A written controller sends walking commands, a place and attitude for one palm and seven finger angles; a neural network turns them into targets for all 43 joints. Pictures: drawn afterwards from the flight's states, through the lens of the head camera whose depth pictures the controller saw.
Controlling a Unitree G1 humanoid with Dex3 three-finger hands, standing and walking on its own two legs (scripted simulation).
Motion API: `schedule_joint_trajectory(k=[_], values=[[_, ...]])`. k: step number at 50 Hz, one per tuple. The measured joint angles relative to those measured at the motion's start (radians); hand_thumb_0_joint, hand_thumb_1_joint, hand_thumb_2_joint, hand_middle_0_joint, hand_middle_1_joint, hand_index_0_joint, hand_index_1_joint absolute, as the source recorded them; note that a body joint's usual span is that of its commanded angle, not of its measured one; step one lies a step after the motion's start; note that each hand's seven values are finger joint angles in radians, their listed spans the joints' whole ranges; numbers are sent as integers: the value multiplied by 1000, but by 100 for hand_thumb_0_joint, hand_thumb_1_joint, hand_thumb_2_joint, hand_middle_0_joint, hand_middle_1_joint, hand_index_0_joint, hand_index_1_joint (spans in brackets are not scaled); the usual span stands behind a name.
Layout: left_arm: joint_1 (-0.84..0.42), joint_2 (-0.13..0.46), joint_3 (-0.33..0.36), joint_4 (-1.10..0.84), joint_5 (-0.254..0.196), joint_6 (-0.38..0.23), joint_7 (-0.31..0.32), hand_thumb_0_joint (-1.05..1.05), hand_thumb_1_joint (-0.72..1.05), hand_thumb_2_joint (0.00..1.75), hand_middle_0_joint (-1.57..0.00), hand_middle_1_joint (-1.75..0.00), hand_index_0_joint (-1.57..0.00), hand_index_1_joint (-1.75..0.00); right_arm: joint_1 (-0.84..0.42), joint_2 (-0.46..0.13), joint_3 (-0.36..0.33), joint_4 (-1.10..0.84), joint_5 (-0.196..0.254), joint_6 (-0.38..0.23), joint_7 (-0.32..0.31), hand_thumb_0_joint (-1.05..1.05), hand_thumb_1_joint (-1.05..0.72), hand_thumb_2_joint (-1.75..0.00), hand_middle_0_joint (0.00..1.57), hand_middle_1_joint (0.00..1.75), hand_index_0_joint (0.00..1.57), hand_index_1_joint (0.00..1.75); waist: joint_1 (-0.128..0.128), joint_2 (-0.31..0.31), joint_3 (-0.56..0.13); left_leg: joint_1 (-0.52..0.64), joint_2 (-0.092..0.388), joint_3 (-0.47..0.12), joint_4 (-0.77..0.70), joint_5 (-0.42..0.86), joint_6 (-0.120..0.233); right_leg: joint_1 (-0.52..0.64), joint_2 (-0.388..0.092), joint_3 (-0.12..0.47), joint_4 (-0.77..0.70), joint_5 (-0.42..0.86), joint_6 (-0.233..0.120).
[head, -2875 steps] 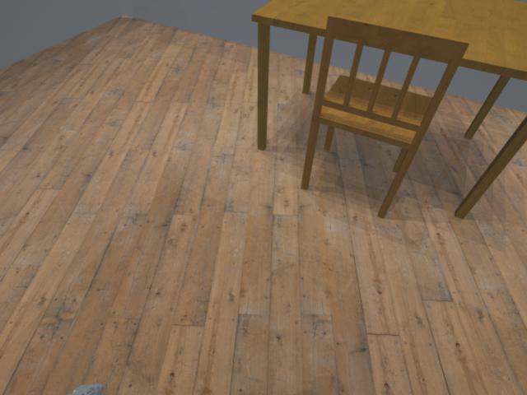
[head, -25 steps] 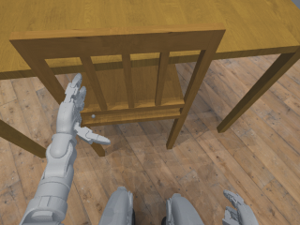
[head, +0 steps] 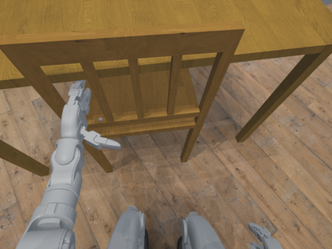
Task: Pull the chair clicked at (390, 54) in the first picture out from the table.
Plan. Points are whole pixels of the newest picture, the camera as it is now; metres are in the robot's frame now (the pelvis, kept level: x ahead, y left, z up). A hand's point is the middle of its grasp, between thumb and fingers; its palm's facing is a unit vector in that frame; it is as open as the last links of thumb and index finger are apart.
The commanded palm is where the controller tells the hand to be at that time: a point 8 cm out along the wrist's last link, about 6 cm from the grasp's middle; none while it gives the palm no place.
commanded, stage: push the fingers through the gap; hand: left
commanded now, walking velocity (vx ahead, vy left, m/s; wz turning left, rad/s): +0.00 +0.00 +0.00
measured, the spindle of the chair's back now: (137, 92) +0.50 +0.07 +0.02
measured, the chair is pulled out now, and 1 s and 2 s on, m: -0.13 -0.10 -0.06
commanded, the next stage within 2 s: hook a spindle and tug to test in 0.12 s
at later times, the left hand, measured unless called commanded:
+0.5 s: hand (100, 120) +0.41 +0.16 +0.02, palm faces +0.00 -1.00 -0.05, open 16.1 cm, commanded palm +0.39 +0.20 +0.02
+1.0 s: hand (104, 119) +0.41 +0.15 +0.02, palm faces +0.00 -1.00 -0.05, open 7.4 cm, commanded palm +0.39 +0.19 +0.02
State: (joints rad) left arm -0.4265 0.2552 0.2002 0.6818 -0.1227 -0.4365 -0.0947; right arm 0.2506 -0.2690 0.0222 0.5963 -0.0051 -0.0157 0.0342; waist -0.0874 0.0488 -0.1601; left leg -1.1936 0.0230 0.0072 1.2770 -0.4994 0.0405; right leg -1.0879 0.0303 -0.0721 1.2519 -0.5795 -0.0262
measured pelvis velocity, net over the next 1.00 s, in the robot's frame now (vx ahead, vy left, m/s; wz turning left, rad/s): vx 0.01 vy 0.00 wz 0.00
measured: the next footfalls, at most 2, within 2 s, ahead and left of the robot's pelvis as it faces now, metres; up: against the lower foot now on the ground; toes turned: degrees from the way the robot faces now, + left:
none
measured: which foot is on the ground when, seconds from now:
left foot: down 0.00-1.00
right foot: down 0.00-1.00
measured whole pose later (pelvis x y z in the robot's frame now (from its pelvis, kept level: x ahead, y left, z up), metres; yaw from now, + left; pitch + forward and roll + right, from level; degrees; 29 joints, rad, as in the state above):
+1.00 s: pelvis +0.01 +0.00 +0.00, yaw +0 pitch +24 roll -3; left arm -0.37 0.22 0.15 0.61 -0.12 -0.43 -0.06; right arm 0.24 -0.26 0.01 0.59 -0.01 0.00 0.04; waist -0.08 0.05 -0.17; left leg -1.17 0.02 0.01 1.26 -0.51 0.04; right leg -1.06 0.03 -0.07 1.23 -0.59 -0.02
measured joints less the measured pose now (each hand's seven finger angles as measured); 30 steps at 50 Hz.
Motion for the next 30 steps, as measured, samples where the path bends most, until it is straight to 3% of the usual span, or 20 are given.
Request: schedule_joint_trajectory(k=[17,30], values=[[2,-8,-13,11,-1,-9,-1,-1,-50,30,-8,-13,-7,-13,-23,1,1,-6,1,2,-1,1,-90,-90,20,30,20,30,8,-2,-2,1,-3,-5,5,-3,1,5,-2,-5,1,-4,1],[-4,-8,-15,-8,-7,11,13,-1,-48,31,-23,-65,-23,-66,-26,5,2,-11,1,8,0,1,-90,-90,20,30,20,30,7,-1,-3,-1,-4,-5,4,-3,2,4,-2,-4,0,-3,2]])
